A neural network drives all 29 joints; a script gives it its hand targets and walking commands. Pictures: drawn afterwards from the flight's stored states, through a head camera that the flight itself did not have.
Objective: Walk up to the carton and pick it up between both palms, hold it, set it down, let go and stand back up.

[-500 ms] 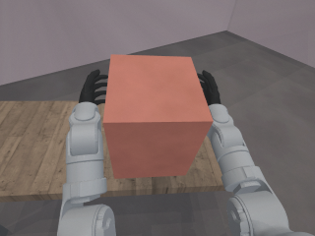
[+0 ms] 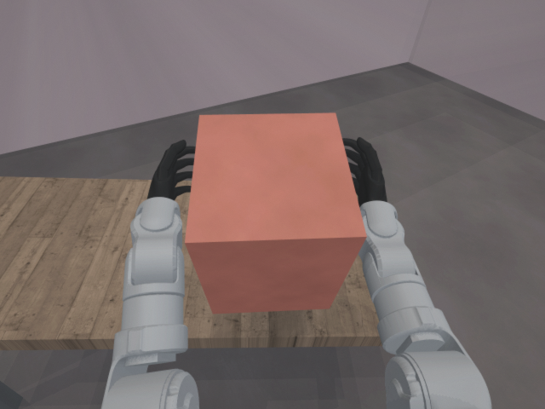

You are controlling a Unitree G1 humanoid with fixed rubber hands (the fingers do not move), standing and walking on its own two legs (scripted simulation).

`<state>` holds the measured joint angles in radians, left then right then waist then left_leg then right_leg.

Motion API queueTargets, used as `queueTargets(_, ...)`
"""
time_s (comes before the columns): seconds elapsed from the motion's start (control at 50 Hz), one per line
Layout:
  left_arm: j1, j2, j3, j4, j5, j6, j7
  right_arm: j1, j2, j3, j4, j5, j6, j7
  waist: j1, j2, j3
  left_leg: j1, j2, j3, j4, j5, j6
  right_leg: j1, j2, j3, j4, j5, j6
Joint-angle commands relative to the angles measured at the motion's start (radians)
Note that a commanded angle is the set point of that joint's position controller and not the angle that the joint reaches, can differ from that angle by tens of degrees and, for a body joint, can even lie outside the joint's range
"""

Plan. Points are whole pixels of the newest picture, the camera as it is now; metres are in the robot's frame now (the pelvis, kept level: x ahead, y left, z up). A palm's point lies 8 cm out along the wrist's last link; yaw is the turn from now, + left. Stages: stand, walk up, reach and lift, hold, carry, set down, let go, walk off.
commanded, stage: set down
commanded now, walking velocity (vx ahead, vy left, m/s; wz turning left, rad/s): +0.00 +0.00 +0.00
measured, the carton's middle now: (270, 220) +0.37 +0.01 +0.10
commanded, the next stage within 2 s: none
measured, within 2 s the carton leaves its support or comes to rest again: neither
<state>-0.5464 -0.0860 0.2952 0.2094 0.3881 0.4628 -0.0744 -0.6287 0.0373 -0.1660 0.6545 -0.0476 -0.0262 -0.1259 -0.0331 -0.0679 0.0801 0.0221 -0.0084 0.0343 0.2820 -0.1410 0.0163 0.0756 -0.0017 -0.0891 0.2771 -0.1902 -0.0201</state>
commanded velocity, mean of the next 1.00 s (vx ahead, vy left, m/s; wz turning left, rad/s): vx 0.00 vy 0.00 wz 0.00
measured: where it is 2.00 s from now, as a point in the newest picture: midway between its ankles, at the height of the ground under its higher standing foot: outside the picture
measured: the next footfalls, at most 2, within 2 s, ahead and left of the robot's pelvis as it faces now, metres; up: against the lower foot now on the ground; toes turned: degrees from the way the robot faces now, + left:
none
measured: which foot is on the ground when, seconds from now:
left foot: down 0.00-1.00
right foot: down 0.00-1.00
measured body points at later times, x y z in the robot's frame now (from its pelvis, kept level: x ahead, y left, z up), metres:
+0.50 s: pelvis +0.01 -0.01 +0.00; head +0.01 +0.02 +0.45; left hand +0.39 +0.14 +0.12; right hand +0.40 -0.15 +0.13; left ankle +0.02 +0.11 -0.75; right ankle -0.01 -0.10 -0.75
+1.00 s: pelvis +0.02 +0.00 +0.00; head +0.03 +0.02 +0.45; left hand +0.40 +0.13 +0.08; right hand +0.40 -0.17 +0.09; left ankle +0.02 +0.11 -0.75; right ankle -0.01 -0.10 -0.75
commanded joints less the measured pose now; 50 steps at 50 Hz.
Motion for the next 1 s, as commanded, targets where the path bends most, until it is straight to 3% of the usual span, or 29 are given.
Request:
queueTargets(0.0,-0.499,-0.403,-0.408,-0.059,-0.118,-0.103,-0.104,-0.55,0.364,0.302,-0.213,-0.001,-0.138,0.092,-0.017,0.058,-0.355,0.149,0.016,0.041,0.007,0.24,-0.033,-0.015,0.027,-0.069,-0.032,0.206,0.051)
queueTargets(0.08,-0.494,-0.414,-0.438,-0.078,-0.124,-0.155,-0.081,-0.535,0.381,0.363,-0.212,0.014,-0.177,0.079,-0.015,0.053,-0.43,0.153,0.009,0.027,0.04,0.345,-0.036,0.044,0.021,-0.051,-0.009,0.378,0.058)
queueTargets(0.24,-0.446,-0.401,-0.41,-0.076,-0.111,-0.166,-0.075,-0.485,0.401,0.403,-0.176,0.033,-0.182,0.064,0.005,0.045,-0.423,0.038,-0.001,0.023,0.015,0.281,-0.015,0.128,-0.005,-0.013,0.021,0.52,0.074)
queueTargets(0.44,-0.477,-0.416,-0.381,0.011,-0.1,-0.209,-0.068,-0.484,0.396,0.316,-0.099,-0.016,-0.205,0.075,0.001,0.045,-0.397,0.021,0.009,0.033,-0.006,0.211,-0.018,0.078,0.0,-0.026,0.003,0.424,0.067)
queueTargets(0.56,-0.534,-0.436,-0.36,0.098,-0.096,-0.266,-0.042,-0.511,0.393,0.226,-0.021,-0.066,-0.229,0.099,0.007,0.069,-0.416,0.078,0.022,0.04,-0.001,0.214,-0.034,-0.014,0.013,-0.048,-0.022,0.307,0.051)
queueTargets(0.68,-0.56,-0.451,-0.311,0.188,-0.078,-0.322,-0.021,-0.521,0.404,0.152,0.073,-0.113,-0.244,0.124,0.022,0.071,-0.425,0.098,0.027,0.049,0.001,0.241,-0.037,-0.049,0.02,-0.05,-0.035,0.27,0.045)
queueTargets(0.72,-0.564,-0.455,-0.292,0.214,-0.069,-0.339,-0.016,-0.52,0.412,0.136,0.103,-0.128,-0.249,0.132,0.027,0.066,-0.426,0.098,0.028,0.053,0.002,0.256,-0.035,-0.047,0.022,-0.047,-0.034,0.281,0.044)
queueTargets(0.74,-0.559,-0.473,-0.292,0.221,-0.073,-0.352,-0.02,-0.49,0.447,0.141,0.119,-0.14,-0.257,0.128,0.012,0.051,-0.433,0.053,0.024,0.056,0.013,0.242,-0.03,-0.013,0.014,-0.031,-0.026,0.329,0.052)
queueTargets(0.76,-0.565,-0.482,-0.296,0.218,-0.075,-0.364,-0.019,-0.476,0.454,0.132,0.137,-0.149,-0.263,0.126,0.003,0.072,-0.441,0.029,0.021,0.051,0.011,0.254,-0.034,0.014,0.011,-0.029,-0.015,0.371,0.054)
queueTargets(0.78,-0.575,-0.485,-0.287,0.228,-0.069,-0.38,-0.019,-0.484,0.47,0.135,0.152,-0.149,-0.267,0.128,0.018,0.068,-0.455,0.003,0.02,0.059,0.002,0.231,-0.03,0.039,0.007,-0.022,-0.011,0.379,0.05)
queueTargets(0.86,-0.575,-0.492,-0.275,0.283,-0.057,-0.414,-0.006,-0.463,0.474,0.112,0.211,-0.17,-0.28,0.14,0.009,0.078,-0.417,-0.003,0.025,0.055,-0.013,0.22,-0.032,0.018,0.004,-0.019,-0.009,0.355,0.049)
queueTargets(0.9,-0.574,-0.491,-0.257,0.3,-0.053,-0.433,-0.003,-0.478,0.486,0.1,0.206,-0.184,-0.289,0.144,0.019,0.054,-0.427,-0.015,0.023,0.053,-0.015,0.195,-0.022,0.007,0.007,-0.017,-0.017,0.331,0.052)
queueTargets(0.98,-0.603,-0.506,-0.276,0.308,-0.065,-0.485,0.019,-0.516,0.498,0.112,0.178,-0.203,-0.33,0.145,0.02,0.049,-0.507,-0.006,0.027,0.05,0.02,0.305,-0.031,0.019,0.013,-0.015,0.013,0.459,0.053)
